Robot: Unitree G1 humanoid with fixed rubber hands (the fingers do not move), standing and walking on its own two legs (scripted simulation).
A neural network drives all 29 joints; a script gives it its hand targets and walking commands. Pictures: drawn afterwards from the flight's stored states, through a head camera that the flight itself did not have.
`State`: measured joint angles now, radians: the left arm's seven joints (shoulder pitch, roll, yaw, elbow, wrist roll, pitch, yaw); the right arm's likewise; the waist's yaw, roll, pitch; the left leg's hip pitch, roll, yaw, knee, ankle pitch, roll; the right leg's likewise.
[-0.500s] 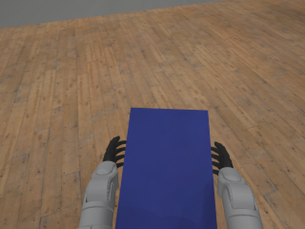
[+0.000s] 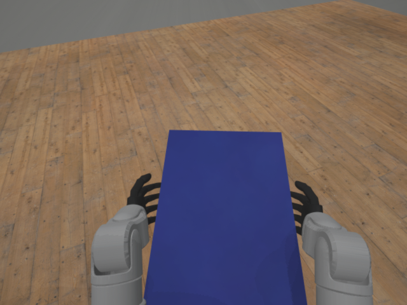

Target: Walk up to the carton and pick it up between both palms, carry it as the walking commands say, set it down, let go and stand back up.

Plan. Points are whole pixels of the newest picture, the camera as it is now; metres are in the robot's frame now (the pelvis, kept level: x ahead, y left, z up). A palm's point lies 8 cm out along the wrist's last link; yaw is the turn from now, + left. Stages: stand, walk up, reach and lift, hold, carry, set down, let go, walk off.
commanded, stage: carry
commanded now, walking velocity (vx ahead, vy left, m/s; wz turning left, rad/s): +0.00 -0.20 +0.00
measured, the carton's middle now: (221, 226) +0.27 +0.00 +0.01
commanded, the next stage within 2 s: none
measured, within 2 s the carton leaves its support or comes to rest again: neither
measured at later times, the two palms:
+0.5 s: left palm (167, 222) +0.25 +0.10 +0.06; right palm (327, 214) +0.28 -0.20 +0.06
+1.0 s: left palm (229, 207) +0.26 -0.01 +0.10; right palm (399, 210) +0.27 -0.32 +0.08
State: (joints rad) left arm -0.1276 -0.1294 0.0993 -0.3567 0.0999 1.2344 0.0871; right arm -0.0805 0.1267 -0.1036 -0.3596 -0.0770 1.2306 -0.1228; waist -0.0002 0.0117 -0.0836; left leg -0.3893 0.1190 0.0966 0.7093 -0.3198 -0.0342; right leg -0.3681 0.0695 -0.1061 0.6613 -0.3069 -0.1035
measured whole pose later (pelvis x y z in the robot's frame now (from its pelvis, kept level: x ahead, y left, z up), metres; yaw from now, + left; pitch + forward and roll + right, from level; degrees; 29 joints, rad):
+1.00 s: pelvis +0.00 -0.17 +0.00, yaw +2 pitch +0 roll +1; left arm -0.18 -0.14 0.12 -0.37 0.12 1.22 0.08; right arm -0.16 0.13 -0.13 -0.34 -0.07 1.21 -0.12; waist -0.02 -0.02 -0.02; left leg -0.29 0.10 0.05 0.69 -0.41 -0.06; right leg -0.35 0.06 -0.13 0.70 -0.36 -0.14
